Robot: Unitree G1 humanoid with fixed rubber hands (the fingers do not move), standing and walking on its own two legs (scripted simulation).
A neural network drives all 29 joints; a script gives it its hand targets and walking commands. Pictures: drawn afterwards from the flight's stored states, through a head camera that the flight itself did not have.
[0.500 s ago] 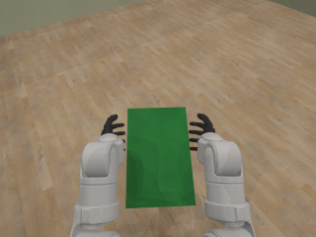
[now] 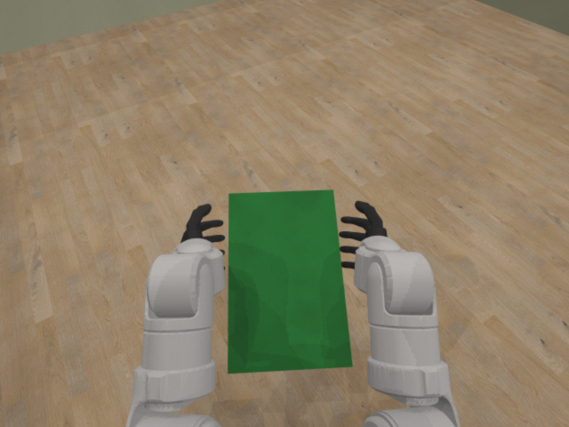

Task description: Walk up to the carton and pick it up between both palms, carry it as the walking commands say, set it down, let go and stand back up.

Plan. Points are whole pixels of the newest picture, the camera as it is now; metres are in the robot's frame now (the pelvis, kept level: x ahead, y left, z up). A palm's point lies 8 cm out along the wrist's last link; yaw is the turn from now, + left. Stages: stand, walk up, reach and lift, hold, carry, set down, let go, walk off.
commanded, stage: carry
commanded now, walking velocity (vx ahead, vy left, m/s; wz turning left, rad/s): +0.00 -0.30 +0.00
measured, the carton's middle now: (283, 282) +0.33 +0.01 -0.01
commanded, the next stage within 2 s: none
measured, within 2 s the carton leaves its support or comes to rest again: neither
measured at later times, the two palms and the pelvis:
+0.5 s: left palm (324, 297) +0.25 -0.04 +0.10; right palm (518, 292) +0.26 -0.26 +0.09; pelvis -0.05 -0.16 +0.01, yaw +2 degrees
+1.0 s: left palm (345, 351) +0.19 -0.05 +0.11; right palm (563, 333) +0.21 -0.28 +0.11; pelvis -0.10 -0.19 +0.01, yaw +2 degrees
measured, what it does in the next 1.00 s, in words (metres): steps to the right: left foot, then right foot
